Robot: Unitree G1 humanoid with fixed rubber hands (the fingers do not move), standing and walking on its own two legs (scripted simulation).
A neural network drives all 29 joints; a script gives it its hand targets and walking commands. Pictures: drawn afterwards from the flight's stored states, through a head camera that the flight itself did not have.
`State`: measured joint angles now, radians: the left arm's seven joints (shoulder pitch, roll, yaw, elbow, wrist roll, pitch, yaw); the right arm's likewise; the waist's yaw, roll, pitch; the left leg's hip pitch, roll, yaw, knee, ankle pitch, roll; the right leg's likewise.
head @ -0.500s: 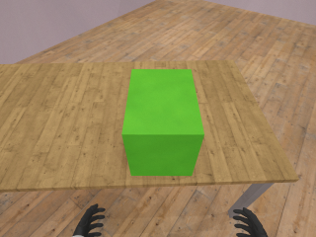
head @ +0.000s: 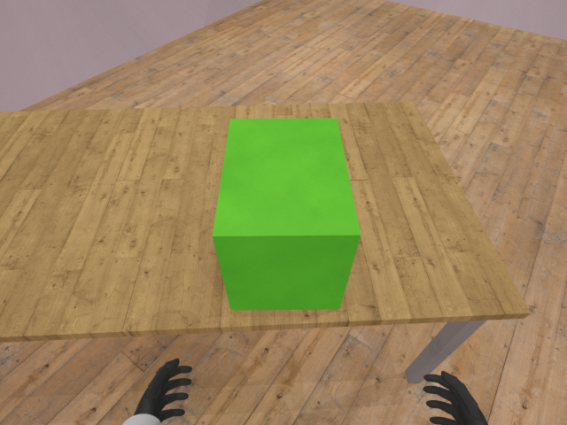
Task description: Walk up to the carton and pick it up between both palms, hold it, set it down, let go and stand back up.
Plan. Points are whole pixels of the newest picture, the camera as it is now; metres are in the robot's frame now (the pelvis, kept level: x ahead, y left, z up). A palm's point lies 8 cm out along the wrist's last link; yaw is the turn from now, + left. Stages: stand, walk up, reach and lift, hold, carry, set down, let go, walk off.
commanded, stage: let go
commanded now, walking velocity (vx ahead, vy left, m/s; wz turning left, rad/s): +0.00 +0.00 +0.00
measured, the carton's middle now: (284, 213) +0.52 +0.04 -0.05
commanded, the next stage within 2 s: stand in 0.02 s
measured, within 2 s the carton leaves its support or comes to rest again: neither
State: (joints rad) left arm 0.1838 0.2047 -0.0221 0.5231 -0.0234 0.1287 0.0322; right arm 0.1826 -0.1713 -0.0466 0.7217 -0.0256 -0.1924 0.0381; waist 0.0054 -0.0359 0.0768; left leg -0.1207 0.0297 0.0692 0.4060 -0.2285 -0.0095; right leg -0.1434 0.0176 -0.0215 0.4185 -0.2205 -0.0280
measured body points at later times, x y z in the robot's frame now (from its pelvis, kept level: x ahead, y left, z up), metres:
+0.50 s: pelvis -0.02 +0.01 +0.00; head -0.03 +0.01 +0.45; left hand +0.05 +0.26 -0.13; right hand +0.05 -0.25 -0.13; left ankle +0.00 +0.12 -0.74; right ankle +0.01 -0.10 -0.74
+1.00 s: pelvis -0.04 +0.02 -0.01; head -0.06 +0.02 +0.44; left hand -0.04 +0.27 -0.15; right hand -0.01 -0.24 -0.14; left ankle +0.00 +0.12 -0.74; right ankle +0.01 -0.10 -0.74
